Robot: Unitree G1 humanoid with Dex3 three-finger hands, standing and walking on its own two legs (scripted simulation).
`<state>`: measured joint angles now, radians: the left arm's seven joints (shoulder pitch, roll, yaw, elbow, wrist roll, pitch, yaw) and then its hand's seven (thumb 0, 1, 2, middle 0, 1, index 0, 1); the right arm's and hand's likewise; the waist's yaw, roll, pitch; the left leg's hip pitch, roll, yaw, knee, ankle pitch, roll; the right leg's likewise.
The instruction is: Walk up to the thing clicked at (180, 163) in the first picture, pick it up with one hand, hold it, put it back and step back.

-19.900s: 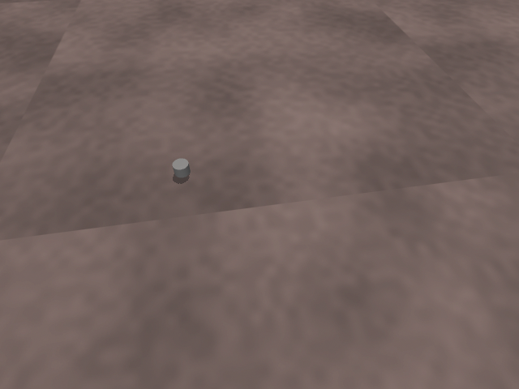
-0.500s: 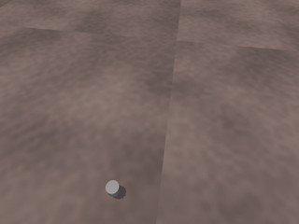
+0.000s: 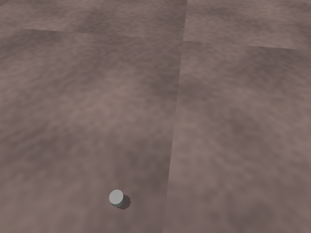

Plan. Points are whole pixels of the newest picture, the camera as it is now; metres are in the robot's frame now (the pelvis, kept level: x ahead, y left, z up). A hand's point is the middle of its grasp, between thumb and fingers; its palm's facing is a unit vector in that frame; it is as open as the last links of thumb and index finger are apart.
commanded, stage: stand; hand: left
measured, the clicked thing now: (117, 198) +0.41 +0.24 -0.75
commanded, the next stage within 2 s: walk up in 0.48 s
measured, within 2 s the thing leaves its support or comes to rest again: neither
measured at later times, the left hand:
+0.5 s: hand out of the picture +0.08 +0.25 -0.15, palm faces -0.02 -0.93 -0.36, open 7.3 cm
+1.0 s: hand out of the picture +0.02 +0.31 -0.18, palm faces -0.05 -0.93 -0.36, open 7.3 cm
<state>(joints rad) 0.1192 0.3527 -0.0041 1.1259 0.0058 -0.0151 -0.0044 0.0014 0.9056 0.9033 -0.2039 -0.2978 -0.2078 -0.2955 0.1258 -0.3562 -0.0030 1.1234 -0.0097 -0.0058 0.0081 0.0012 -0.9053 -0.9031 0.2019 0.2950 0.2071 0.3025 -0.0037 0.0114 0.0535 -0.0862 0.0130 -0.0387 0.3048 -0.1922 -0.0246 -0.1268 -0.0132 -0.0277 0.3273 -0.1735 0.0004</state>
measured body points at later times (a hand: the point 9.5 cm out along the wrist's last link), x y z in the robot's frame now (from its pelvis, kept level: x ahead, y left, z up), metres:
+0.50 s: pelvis +0.00 -0.01 +0.00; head +0.01 -0.01 +0.45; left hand +0.09 +0.30 -0.13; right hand +0.08 -0.31 -0.14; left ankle -0.02 +0.14 -0.75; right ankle +0.00 -0.12 -0.75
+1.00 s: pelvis -0.11 +0.05 -0.02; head -0.03 +0.08 +0.42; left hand +0.02 +0.36 -0.16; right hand -0.05 -0.26 -0.13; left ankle -0.08 +0.15 -0.75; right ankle -0.14 -0.09 -0.66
